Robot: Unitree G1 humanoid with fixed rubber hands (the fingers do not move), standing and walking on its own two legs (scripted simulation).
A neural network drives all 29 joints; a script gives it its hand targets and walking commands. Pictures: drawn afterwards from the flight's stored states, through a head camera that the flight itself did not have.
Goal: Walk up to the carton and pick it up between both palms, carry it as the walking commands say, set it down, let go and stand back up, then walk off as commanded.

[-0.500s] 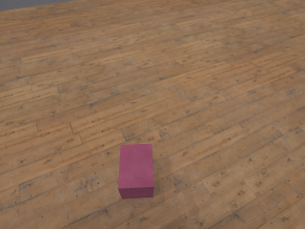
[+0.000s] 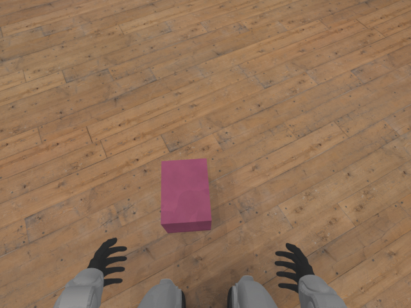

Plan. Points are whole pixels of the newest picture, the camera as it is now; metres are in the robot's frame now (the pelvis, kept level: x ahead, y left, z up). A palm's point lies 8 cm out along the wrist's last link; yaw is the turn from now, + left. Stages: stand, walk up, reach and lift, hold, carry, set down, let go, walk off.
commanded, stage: reach and lift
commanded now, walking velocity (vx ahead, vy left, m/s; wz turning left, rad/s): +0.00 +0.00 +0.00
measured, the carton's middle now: (186, 196) +0.51 +0.09 -0.63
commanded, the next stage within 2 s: none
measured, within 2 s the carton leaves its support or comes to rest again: neither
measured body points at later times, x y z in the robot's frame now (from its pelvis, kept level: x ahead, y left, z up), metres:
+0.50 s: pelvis -0.05 +0.02 -0.03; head +0.11 +0.01 +0.39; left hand +0.25 +0.24 -0.13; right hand +0.26 -0.17 -0.15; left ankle +0.00 +0.12 -0.70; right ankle +0.01 -0.12 -0.70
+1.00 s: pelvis -0.05 +0.00 -0.05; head +0.21 +0.01 +0.31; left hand +0.39 +0.24 -0.16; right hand +0.41 -0.14 -0.18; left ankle +0.00 +0.12 -0.70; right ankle +0.01 -0.12 -0.70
